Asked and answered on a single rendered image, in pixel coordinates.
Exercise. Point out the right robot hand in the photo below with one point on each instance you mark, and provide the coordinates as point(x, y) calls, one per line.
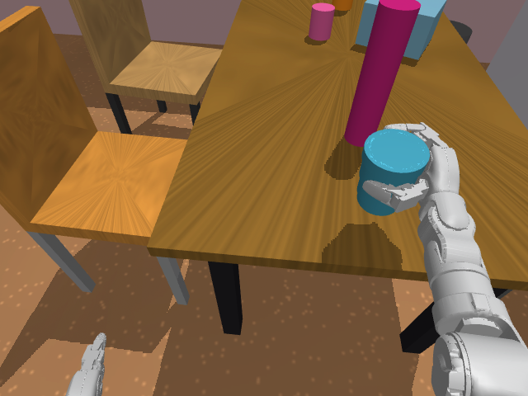
point(441, 174)

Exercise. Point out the right robot arm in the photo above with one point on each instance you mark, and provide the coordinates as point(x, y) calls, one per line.
point(479, 352)

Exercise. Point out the left robot hand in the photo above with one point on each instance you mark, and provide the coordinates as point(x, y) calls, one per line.
point(88, 381)

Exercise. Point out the table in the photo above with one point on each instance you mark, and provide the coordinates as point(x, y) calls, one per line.
point(268, 179)

